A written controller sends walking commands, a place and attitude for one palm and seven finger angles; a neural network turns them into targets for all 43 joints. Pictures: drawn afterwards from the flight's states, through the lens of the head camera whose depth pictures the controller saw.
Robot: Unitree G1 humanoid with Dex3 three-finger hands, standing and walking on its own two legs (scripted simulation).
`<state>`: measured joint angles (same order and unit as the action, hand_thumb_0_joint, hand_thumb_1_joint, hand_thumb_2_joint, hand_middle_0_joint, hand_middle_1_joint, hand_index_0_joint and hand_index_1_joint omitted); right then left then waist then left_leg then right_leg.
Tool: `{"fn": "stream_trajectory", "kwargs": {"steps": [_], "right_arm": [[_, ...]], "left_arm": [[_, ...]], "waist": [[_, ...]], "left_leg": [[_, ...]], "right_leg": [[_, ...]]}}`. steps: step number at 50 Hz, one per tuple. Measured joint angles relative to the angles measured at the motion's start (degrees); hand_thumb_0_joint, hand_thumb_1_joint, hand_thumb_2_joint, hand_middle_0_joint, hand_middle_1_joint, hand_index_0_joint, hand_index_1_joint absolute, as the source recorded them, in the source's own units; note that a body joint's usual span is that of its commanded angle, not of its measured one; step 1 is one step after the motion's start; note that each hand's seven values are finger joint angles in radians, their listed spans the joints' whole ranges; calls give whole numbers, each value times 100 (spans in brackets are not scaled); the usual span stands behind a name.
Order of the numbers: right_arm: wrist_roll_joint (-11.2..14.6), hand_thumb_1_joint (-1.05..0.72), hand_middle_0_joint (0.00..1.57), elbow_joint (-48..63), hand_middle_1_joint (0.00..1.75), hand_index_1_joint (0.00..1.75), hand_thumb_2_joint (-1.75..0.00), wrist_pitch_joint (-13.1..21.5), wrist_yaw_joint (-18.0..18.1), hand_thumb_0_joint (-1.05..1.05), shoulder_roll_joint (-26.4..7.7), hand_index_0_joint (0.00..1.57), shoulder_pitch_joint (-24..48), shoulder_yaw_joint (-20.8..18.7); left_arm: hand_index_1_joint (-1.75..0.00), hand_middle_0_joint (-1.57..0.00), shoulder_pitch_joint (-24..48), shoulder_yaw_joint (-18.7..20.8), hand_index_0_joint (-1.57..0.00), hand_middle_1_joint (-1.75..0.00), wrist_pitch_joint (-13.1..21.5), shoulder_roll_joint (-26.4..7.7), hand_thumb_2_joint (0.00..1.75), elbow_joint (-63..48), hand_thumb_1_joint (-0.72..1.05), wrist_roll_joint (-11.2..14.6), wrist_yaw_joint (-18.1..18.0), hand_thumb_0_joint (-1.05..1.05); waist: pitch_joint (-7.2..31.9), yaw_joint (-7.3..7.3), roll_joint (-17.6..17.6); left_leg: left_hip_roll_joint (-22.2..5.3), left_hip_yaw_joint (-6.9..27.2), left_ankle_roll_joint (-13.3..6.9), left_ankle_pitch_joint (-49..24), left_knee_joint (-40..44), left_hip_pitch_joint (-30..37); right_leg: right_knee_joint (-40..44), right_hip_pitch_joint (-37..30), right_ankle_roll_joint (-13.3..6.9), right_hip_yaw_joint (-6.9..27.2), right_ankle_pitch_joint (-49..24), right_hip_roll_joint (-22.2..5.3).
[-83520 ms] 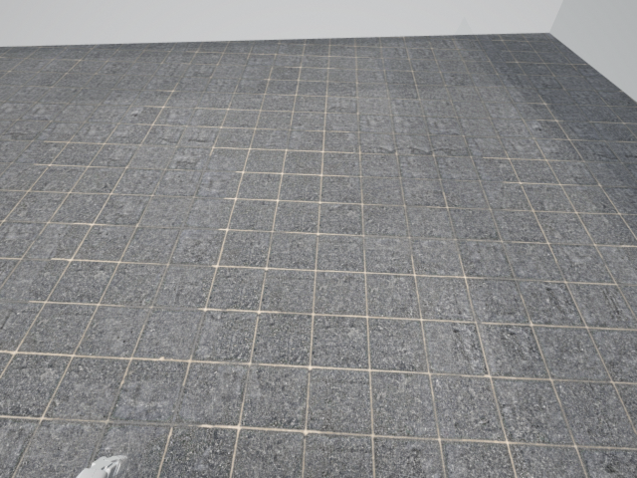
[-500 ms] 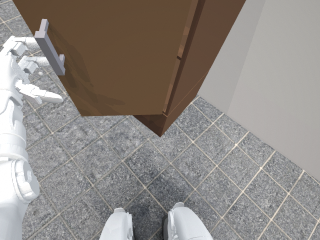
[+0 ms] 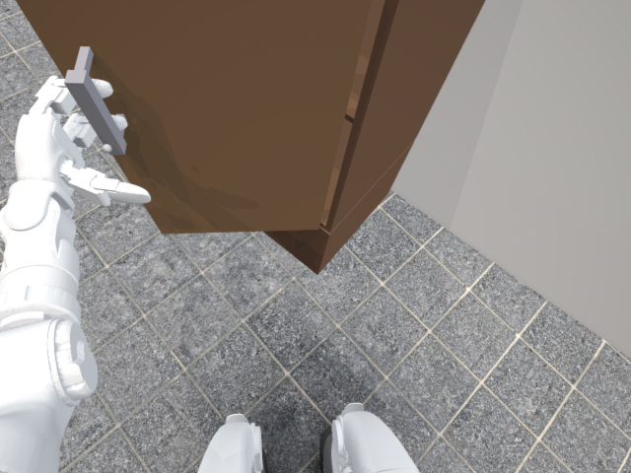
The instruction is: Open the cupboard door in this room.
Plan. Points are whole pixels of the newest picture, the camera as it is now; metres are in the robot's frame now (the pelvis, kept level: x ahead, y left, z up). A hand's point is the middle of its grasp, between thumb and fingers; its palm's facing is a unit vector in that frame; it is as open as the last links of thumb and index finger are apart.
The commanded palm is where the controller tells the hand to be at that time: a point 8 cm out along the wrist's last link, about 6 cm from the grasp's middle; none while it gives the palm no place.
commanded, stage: slide the fingers in behind the handle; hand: left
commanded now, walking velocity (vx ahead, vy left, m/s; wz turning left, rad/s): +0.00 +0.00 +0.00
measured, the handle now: (102, 104) +0.56 +0.24 +0.06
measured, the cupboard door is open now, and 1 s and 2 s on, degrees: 43 44 63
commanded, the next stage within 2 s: close the thumb around the handle in 0.62 s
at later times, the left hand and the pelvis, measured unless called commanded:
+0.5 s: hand (119, 150) +0.49 +0.21 +0.06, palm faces +0.05 -1.00 -0.02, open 14.0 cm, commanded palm +0.47 +0.25 +0.06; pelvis +0.00 +0.00 +0.00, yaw +0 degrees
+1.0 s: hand (116, 149) +0.49 +0.21 +0.06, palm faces +0.05 -1.00 -0.01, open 11.7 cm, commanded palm +0.47 +0.25 +0.06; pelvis +0.00 +0.00 +0.00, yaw +0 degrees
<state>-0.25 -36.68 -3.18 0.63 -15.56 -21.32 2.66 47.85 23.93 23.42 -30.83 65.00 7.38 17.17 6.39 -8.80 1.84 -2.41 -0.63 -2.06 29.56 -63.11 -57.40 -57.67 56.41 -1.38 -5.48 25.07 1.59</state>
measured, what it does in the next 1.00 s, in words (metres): stands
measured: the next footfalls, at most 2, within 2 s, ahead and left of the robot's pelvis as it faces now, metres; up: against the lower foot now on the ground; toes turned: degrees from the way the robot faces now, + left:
none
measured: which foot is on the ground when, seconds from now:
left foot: down 0.00-1.00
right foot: down 0.00-1.00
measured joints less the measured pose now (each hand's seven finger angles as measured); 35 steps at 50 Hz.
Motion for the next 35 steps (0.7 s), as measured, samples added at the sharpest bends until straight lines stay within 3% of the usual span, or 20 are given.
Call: {"fn": "stream_trajectory", "kwargs": {"steps": [12, 35], "right_arm": [[-28, -91, 20, 33, 30, 30, -90, 33, -66, 0, 38, 21, 42, -38], [-24, -91, 20, 27, 30, 30, -90, 19, -46, 0, 12, 21, 25, -46]], "left_arm": [[-120, -27, -27, -84, -29, -120, 86, 249, 30, -44, -50, -62, -347, -1], [-120, -29, -121, -7, -30, -119, 162, 240, 30, -42, -50, -61, -203, -1]], "waist": [[33, 3, 1], [36, 2, 2]], "left_leg": [[15, -30, 3, 2, 21, 48], [20, -70, -22, 17, 14, 79]], "right_leg": [[-25, -18, -1, 33, 19, -13], [-38, -32, 24, 80, 22, -12]]}}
